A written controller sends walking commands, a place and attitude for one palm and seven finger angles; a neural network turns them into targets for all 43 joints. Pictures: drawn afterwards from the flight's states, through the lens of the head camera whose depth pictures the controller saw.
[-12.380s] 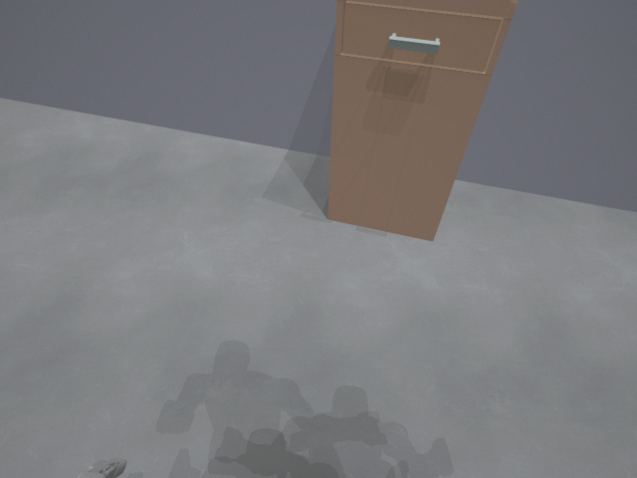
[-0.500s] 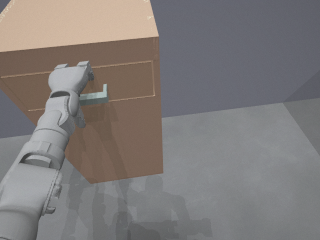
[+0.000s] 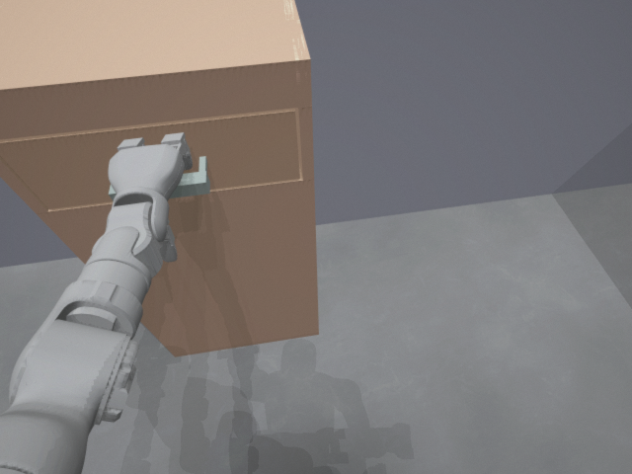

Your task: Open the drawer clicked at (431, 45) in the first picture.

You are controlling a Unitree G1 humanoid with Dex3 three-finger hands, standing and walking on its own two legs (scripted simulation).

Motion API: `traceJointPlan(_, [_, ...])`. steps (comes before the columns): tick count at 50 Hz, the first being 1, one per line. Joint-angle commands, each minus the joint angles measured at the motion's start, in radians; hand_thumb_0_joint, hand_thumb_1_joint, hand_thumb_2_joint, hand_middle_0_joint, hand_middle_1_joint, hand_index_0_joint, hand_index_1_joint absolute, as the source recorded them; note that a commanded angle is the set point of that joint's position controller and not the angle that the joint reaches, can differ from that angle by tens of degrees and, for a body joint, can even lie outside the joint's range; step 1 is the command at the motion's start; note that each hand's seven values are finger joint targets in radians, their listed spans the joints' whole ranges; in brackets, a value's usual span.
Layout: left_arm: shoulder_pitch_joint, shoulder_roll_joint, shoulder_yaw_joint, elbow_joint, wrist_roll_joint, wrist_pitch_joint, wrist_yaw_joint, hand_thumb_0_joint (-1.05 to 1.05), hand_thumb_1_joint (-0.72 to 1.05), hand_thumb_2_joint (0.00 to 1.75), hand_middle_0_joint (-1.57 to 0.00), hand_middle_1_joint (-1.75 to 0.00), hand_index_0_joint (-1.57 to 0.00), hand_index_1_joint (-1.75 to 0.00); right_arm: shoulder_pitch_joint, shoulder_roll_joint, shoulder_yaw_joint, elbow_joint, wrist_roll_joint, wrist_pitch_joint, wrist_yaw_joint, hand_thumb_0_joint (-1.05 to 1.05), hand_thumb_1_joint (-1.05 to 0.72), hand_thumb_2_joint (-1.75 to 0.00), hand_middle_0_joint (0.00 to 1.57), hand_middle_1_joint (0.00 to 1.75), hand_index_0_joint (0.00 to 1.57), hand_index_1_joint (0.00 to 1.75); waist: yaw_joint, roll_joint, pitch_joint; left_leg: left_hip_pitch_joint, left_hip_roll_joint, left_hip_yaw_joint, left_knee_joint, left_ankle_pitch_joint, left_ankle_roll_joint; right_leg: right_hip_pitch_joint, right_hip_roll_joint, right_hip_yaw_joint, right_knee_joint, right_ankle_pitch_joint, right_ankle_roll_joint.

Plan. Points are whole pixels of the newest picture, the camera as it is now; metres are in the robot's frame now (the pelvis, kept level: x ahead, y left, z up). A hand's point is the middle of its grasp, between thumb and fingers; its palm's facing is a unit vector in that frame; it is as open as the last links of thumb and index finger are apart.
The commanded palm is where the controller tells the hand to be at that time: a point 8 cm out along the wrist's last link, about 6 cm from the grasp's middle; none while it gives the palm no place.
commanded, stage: lower the fingers behind the handle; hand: left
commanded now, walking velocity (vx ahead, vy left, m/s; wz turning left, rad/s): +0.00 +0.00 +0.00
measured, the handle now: (162, 177) +0.53 +0.21 +0.05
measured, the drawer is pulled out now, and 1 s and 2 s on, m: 0.00 0.00 0.00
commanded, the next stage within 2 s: close the thumb around the handle in 0.96 s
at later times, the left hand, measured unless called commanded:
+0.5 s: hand (168, 205) +0.49 +0.20 +0.04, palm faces -0.05 -0.02 -1.00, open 13.7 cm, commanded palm +0.47 +0.21 +0.09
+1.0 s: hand (164, 214) +0.48 +0.21 +0.03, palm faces -0.04 -0.03 -1.00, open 13.8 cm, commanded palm +0.46 +0.21 +0.09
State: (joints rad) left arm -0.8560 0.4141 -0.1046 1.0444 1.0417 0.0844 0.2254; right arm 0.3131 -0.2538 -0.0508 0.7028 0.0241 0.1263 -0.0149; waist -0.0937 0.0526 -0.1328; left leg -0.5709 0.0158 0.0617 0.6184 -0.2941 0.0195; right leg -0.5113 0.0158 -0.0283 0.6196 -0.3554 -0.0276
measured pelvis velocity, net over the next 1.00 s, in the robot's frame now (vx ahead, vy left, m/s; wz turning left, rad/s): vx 0.00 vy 0.01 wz -0.01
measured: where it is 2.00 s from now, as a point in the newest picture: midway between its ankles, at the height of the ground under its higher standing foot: outside the picture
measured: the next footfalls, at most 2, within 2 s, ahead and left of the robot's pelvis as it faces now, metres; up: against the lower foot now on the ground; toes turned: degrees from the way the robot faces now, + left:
none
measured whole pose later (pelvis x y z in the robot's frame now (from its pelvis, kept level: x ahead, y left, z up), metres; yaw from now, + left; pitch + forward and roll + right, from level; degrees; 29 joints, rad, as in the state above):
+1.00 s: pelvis +0.00 +0.01 -0.01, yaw +0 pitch +17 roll -1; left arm -0.83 0.41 -0.08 1.07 1.06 0.07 0.31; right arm 0.34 -0.25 -0.06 0.71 0.01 0.11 0.00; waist -0.10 0.05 -0.16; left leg -0.67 0.02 0.06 0.70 -0.34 0.03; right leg -0.60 0.02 -0.03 0.68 -0.38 -0.02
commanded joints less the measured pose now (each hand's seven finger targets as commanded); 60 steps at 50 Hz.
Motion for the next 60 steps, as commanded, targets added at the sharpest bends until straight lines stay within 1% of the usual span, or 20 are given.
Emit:
traceJointPlan(1, [-0.495, 0.243, 0.062, -0.165, 0.014, -0.010, 0.052, 0.00, -0.50, 0.30, -0.30, -1.20, -0.30, -1.20, 0.096, -0.153, -0.048, -0.063, -0.007, -0.025, -0.021, 0.00, -0.90, -0.90, 0.20, 0.30, 0.20, 0.30, -0.033, -0.066, -0.330, 0.235, -0.032, -0.024, -0.001, 0.331, 0.034, 0.093, 0.023, 0.025, -0.058, 0.381, 0.007])
traceJointPlan(3, [-0.507, 0.281, 0.087, -0.175, 0.020, -0.022, 0.061, 0.00, -0.50, 0.30, -0.30, -1.20, -0.30, -1.20, 0.107, -0.154, -0.051, -0.060, -0.008, -0.030, -0.025, 0.00, -0.90, -0.90, 0.20, 0.30, 0.20, 0.30, -0.030, -0.037, -0.363, 0.236, -0.032, -0.022, 0.008, 0.328, 0.034, 0.088, 0.023, 0.030, -0.048, 0.380, 0.008])
traceJointPlan(6, [-0.510, 0.247, 0.069, -0.174, 0.019, -0.033, 0.071, 0.00, -0.50, 0.30, -0.30, -1.20, -0.30, -1.20, 0.121, -0.150, -0.053, -0.055, -0.012, -0.038, -0.022, 0.00, -0.90, -0.90, 0.20, 0.30, 0.20, 0.30, -0.034, -0.033, -0.388, 0.237, -0.033, -0.022, 0.024, 0.355, 0.034, 0.087, 0.026, 0.030, -0.039, 0.403, 0.007])
traceJointPlan(12, [-0.483, 0.261, 0.090, -0.161, 0.018, -0.033, 0.088, 0.00, -0.50, 0.30, -0.30, -1.20, -0.30, -1.20, 0.149, -0.154, -0.061, -0.044, -0.016, -0.040, -0.014, 0.00, -0.90, -0.90, 0.20, 0.30, 0.20, 0.30, -0.031, -0.019, -0.424, 0.221, -0.032, -0.020, 0.048, 0.396, 0.032, 0.091, 0.029, 0.031, -0.018, 0.456, 0.009])
traceJointPlan(15, [-0.450, 0.266, 0.094, -0.131, 0.025, -0.023, 0.095, 0.00, -0.50, 0.30, -0.30, -1.20, -0.30, -1.20, 0.149, -0.155, -0.060, -0.041, -0.015, -0.038, -0.014, 0.00, -0.90, -0.90, 0.20, 0.30, 0.20, 0.30, -0.029, -0.014, -0.390, 0.192, -0.034, -0.018, 0.049, 0.382, 0.031, 0.078, 0.031, 0.027, -0.014, 0.451, 0.008])
traceJointPlan(16, [-0.476, 0.255, 0.086, -0.143, 0.024, -0.026, 0.095, 0.00, -0.50, 0.30, -0.30, -1.20, -0.30, -1.20, 0.149, -0.156, -0.061, -0.038, -0.017, -0.039, -0.014, 0.00, -0.90, -0.90, 0.20, 0.30, 0.20, 0.30, -0.040, -0.027, -0.394, 0.192, -0.033, -0.017, 0.057, 0.389, 0.033, 0.077, 0.031, 0.031, -0.017, 0.460, 0.009])
traceJointPlan(18, [-0.452, 0.290, 0.114, -0.140, 0.027, -0.026, 0.103, 0.00, -0.50, 0.30, -0.30, -1.20, -0.30, -1.20, 0.157, -0.157, -0.063, -0.035, -0.017, -0.041, -0.013, 0.00, -0.90, -0.90, 0.20, 0.30, 0.20, 0.30, -0.029, -0.012, -0.417, 0.193, -0.034, -0.015, 0.060, 0.395, 0.033, 0.089, 0.031, 0.034, -0.009, 0.476, 0.010])
traceJointPlan(21, [-0.432, 0.266, 0.103, -0.102, 0.025, -0.013, 0.103, 0.00, -0.50, 0.30, -0.30, -1.20, -0.30, -1.20, 0.160, -0.158, -0.063, -0.029, -0.018, -0.038, -0.011, 0.00, -0.90, -0.90, 0.20, 0.30, 0.20, 0.30, -0.035, -0.051, -0.393, 0.171, -0.033, -0.015, 0.062, 0.394, 0.033, 0.086, 0.031, 0.029, -0.010, 0.480, 0.010])
traceJointPlan(23, [-0.384, 0.267, 0.109, -0.099, 0.024, -0.007, 0.104, 0.00, -0.50, 0.30, -0.30, -1.20, -0.30, -1.20, 0.155, -0.156, -0.063, -0.037, -0.017, -0.035, -0.009, 0.00, -0.90, -0.90, 0.20, 0.30, 0.20, 0.30, -0.016, -0.025, -0.397, 0.170, -0.035, -0.008, 0.061, 0.405, 0.031, 0.094, 0.030, 0.029, -0.003, 0.498, 0.010])
traceJointPlan(24, [-0.375, 0.247, 0.092, -0.089, 0.023, -0.002, 0.102, 0.00, -0.50, 0.30, -0.30, -1.20, -0.30, -1.20, 0.154, -0.156, -0.060, -0.039, -0.016, -0.034, -0.009, 0.00, -0.90, -0.90, 0.20, 0.30, 0.20, 0.30, -0.023, -0.035, -0.381, 0.165, -0.035, -0.009, 0.061, 0.397, 0.030, 0.083, 0.032, 0.025, -0.004, 0.487, 0.010])
traceJointPlan(32, [-0.414, 0.245, 0.096, -0.162, 0.029, -0.046, 0.114, 0.00, -0.50, 0.30, -0.30, -1.20, -0.30, -1.20, 0.157, -0.151, -0.067, -0.045, -0.020, -0.039, -0.011, 0.00, -0.90, -0.90, 0.20, 0.30, 0.20, 0.30, -0.028, 0.003, -0.413, 0.212, -0.026, -0.025, 0.077, 0.415, 0.030, 0.036, 0.036, 0.023, 0.012, 0.442, 0.006])
traceJointPlan(34, [-0.396, 0.246, 0.105, -0.176, 0.029, -0.043, 0.124, 0.00, -0.50, 0.30, -0.30, -1.20, -0.30, -1.20, 0.150, -0.150, -0.067, -0.050, -0.023, -0.039, -0.007, 0.00, -0.90, -0.90, 0.20, 0.30, 0.20, 0.30, -0.017, 0.011, -0.424, 0.223, -0.026, -0.022, 0.082, 0.430, 0.028, 0.037, 0.039, 0.020, 0.015, 0.449, 0.006])
traceJointPlan(36, [-0.400, 0.215, 0.088, -0.163, 0.028, -0.034, 0.128, 0.00, -0.50, 0.30, -0.30, -1.20, -0.30, -1.20, 0.150, -0.149, -0.069, -0.045, -0.025, -0.038, -0.003, 0.00, -0.90, -0.90, 0.20, 0.30, 0.20, 0.30, -0.030, -0.012, -0.416, 0.228, -0.024, -0.029, 0.087, 0.449, 0.028, 0.026, 0.040, 0.016, 0.014, 0.453, 0.005])
traceJointPlan(39, [-0.381, 0.238, 0.105, -0.163, 0.028, -0.022, 0.133, 0.00, -0.50, 0.30, -0.30, -1.20, -0.30, -1.20, 0.144, -0.151, -0.068, -0.049, -0.022, -0.034, -0.002, 0.00, -0.90, -0.90, 0.20, 0.30, 0.20, 0.30, -0.017, -0.011, -0.414, 0.219, -0.026, -0.028, 0.081, 0.441, 0.027, 0.040, 0.041, 0.015, 0.016, 0.453, 0.005])
traceJointPlan(46, [-0.423, 0.203, 0.071, -0.161, 0.022, -0.006, 0.123, 0.00, -0.50, 0.30, -0.30, -1.20, -0.30, -1.20, 0.137, -0.152, -0.065, -0.043, -0.021, -0.031, -0.004, 0.00, -0.90, -0.90, 0.20, 0.30, 0.20, 0.30, -0.035, -0.016, -0.386, 0.231, -0.023, -0.034, 0.074, 0.416, 0.028, 0.016, 0.041, 0.013, 0.003, 0.413, 0.003])
traceJointPlan(49, [-0.409, 0.232, 0.093, -0.166, 0.028, -0.013, 0.120, 0.00, -0.50, 0.30, -0.30, -1.20, -0.30, -1.20, 0.140, -0.152, -0.065, -0.045, -0.022, -0.031, -0.006, 0.00, -0.90, -0.90, 0.20, 0.30, 0.20, 0.30, -0.021, 0.002, -0.402, 0.237, -0.021, -0.036, 0.071, 0.419, 0.026, 0.019, 0.040, 0.012, 0.010, 0.411, 0.001])
traceJointPlan(50, [-0.398, 0.209, 0.075, -0.166, 0.029, -0.014, 0.118, 0.00, -0.50, 0.30, -0.30, -1.20, -0.30, -1.20, 0.136, -0.149, -0.064, -0.052, -0.021, -0.031, -0.006, 0.00, -0.90, -0.90, 0.20, 0.30, 0.20, 0.30, -0.019, 0.010, -0.394, 0.237, -0.023, -0.036, 0.071, 0.420, 0.025, 0.012, 0.042, 0.009, 0.010, 0.404, 0.000])
traceJointPlan(53, [-0.403, 0.216, 0.080, -0.130, 0.026, -0.012, 0.119, 0.00, -0.50, 0.30, -0.30, -1.20, -0.30, -1.20, 0.140, -0.153, -0.062, -0.045, -0.019, -0.032, -0.008, 0.00, -0.90, -0.90, 0.20, 0.30, 0.20, 0.30, -0.034, -0.035, -0.352, 0.206, -0.021, -0.037, 0.067, 0.369, 0.028, -0.003, 0.043, 0.010, 0.001, 0.373, 0.003])
traceJointPlan(57, [-0.427, 0.216, 0.080, -0.161, 0.030, -0.021, 0.121, 0.00, -0.28, 0.40, -0.32, -1.22, -0.32, -1.22, 0.149, -0.151, -0.066, -0.043, -0.023, -0.035, -0.007, 0.00, -0.90, -0.90, 0.20, 0.30, 0.20, 0.30, -0.030, -0.004, -0.415, 0.241, -0.020, -0.043, 0.076, 0.406, 0.026, 0.003, 0.042, 0.012, 0.012, 0.388, 0.001])
traceJointPlan(60, [-0.423, 0.177, 0.052, -0.151, 0.026, -0.017, 0.122, 0.00, -0.11, 0.47, -0.33, -1.24, -0.33, -1.24, 0.145, -0.150, -0.067, -0.040, -0.021, -0.036, -0.005, 0.00, -0.90, -0.90, 0.20, 0.30, 0.20, 0.30, -0.040, -0.017, -0.377, 0.234, -0.018, -0.043, 0.075, 0.388, 0.026, -0.020, 0.045, 0.008, 0.006, 0.371, 0.002])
